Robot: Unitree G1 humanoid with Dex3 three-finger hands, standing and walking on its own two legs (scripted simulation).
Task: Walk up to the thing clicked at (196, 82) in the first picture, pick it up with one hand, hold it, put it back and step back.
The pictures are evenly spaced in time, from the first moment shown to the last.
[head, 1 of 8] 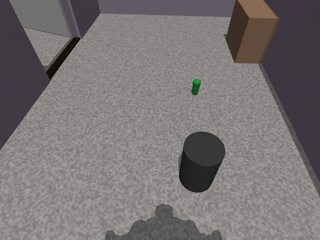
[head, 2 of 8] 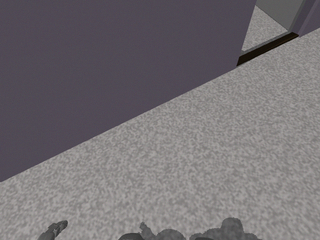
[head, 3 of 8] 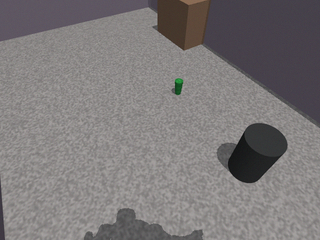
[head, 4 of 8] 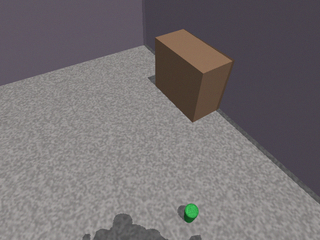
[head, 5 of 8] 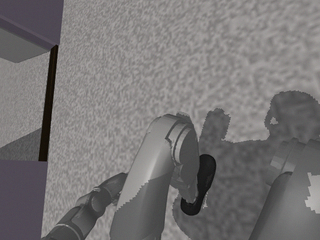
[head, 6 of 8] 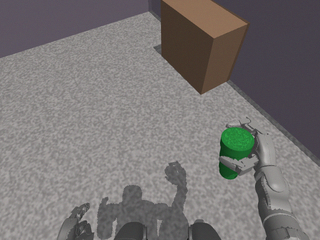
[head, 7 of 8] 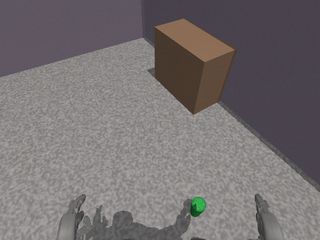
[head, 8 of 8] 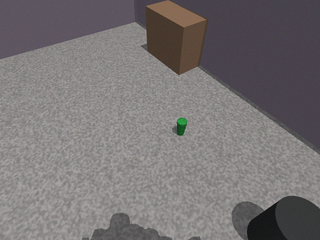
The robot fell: no
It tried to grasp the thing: yes
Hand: right
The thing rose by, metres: 0.68
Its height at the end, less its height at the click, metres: +0.00
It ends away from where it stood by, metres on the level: 0.03
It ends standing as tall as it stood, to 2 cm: yes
